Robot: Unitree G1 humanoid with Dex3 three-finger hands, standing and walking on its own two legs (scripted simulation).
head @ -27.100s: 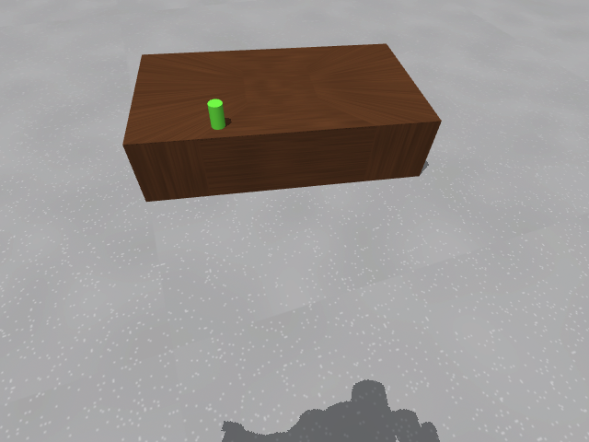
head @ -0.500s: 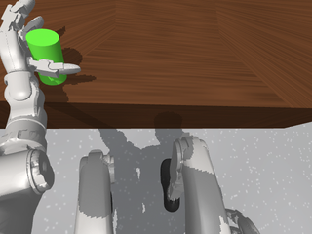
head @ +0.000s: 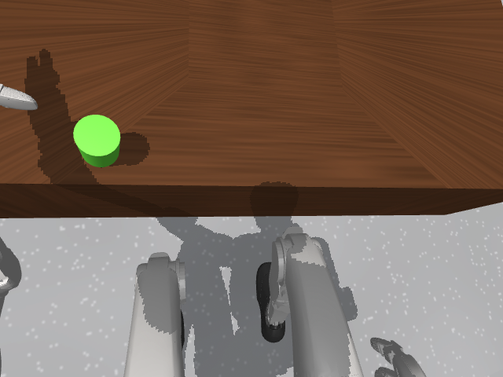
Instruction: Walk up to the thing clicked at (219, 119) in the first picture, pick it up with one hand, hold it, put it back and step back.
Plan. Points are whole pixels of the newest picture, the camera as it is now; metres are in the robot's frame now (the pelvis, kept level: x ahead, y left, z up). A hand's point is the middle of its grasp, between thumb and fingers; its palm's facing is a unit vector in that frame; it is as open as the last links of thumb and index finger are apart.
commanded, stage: home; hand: left
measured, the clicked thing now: (99, 143) +0.48 +0.18 -0.10
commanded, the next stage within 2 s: none
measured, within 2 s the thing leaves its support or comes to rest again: rests again in 0.60 s
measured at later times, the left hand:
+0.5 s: hand out of the picture +0.44 +0.26 +0.11, palm faces +0.12 -0.91 -0.39, open 17.3 cm
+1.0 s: hand (12, 298) +0.26 +0.16 +0.18, palm faces +0.11 -0.96 -0.26, open 17.2 cm
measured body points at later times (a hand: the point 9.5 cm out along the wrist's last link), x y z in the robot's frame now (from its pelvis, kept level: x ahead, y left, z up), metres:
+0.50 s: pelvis +0.05 +0.00 +0.18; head +0.18 +0.02 +0.62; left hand +0.43 +0.31 +0.14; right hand +0.10 -0.26 +0.07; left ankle +0.05 +0.11 -0.45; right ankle +0.13 -0.16 -0.45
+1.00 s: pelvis +0.10 -0.02 +0.25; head +0.11 -0.03 +0.70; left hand +0.25 +0.21 +0.20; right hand +0.28 -0.26 +0.17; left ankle +0.05 +0.11 -0.45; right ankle +0.13 -0.16 -0.45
